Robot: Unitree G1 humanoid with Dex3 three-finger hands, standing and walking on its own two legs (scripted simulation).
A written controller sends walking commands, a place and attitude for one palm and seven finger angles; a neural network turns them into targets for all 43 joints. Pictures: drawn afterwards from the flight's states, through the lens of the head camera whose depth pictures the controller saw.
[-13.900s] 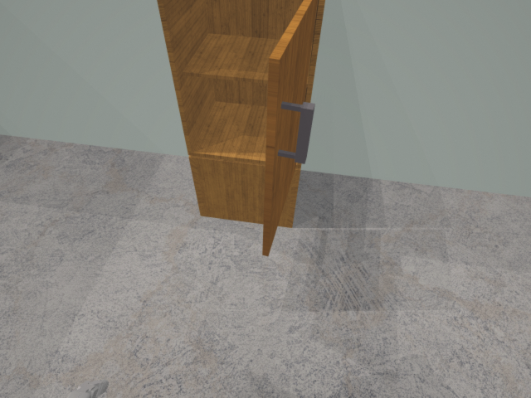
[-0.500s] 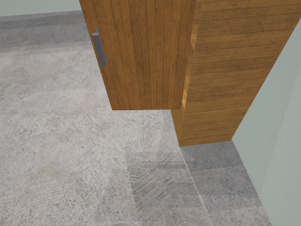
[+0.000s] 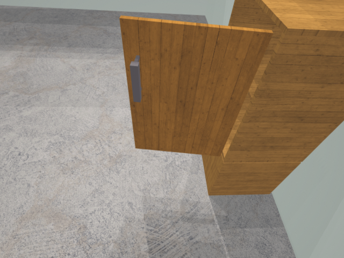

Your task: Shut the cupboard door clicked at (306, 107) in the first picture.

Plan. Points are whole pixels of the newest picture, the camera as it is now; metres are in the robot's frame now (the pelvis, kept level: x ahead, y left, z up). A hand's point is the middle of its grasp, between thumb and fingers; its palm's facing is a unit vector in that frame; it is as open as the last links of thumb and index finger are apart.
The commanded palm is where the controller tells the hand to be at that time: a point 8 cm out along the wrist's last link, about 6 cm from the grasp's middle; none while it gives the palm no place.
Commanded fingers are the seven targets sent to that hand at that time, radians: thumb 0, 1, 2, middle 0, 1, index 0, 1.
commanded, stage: take the last steps up to it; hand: left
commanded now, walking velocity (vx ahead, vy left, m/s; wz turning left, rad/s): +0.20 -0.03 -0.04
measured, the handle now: (137, 79) +0.59 +0.18 +0.07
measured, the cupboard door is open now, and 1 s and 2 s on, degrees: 83 83 83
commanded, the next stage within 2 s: come to a stop and stand still in 0.16 s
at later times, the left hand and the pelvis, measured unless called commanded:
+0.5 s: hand (130, 227) +0.22 +0.14 -0.16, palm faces -0.02 -0.98 -0.21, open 7.4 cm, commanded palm none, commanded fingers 0.00 0.90 0.90 -0.20 -0.30 -0.20 -0.30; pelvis +0.11 -0.03 -0.01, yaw +1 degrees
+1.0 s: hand out of the picture +0.04 +0.23 -0.17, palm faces +0.05 -0.98 -0.19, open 7.4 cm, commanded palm none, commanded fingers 0.00 0.90 0.90 -0.20 -0.30 -0.20 -0.30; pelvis +0.06 +0.04 +0.02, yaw -1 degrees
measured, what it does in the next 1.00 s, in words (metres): steps on the spot: right foot, then left foot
